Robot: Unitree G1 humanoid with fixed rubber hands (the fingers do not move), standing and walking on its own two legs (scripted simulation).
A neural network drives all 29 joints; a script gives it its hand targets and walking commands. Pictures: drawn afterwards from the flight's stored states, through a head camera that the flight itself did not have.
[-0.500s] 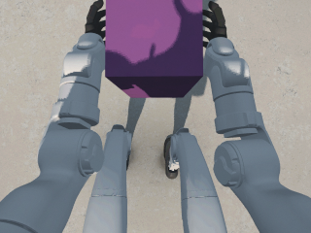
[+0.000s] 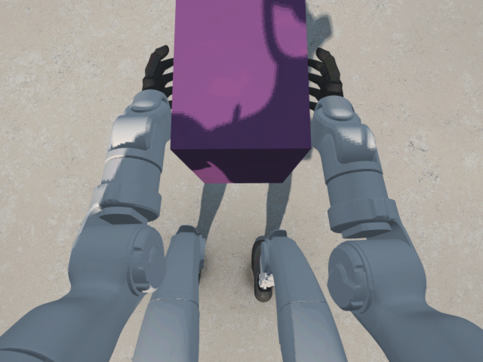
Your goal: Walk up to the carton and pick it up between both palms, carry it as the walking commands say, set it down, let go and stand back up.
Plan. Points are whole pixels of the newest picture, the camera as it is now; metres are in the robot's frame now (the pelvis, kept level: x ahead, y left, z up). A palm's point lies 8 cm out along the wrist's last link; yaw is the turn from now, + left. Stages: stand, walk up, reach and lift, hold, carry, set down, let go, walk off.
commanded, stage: reach and lift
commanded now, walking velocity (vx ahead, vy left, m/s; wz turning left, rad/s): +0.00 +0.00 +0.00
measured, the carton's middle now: (242, 102) +0.50 +0.01 -0.07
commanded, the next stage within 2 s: none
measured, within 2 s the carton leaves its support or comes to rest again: neither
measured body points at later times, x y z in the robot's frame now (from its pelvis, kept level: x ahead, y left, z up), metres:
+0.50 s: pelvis +0.07 +0.00 +0.06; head +0.10 +0.02 +0.51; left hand +0.46 +0.15 +0.09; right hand +0.47 -0.11 +0.11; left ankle +0.16 +0.15 -0.65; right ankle +0.14 -0.10 -0.65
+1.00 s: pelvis +0.12 +0.00 +0.09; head +0.06 +0.01 +0.53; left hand +0.44 +0.14 +0.13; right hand +0.44 -0.12 +0.13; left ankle +0.16 +0.15 -0.65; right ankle +0.14 -0.10 -0.65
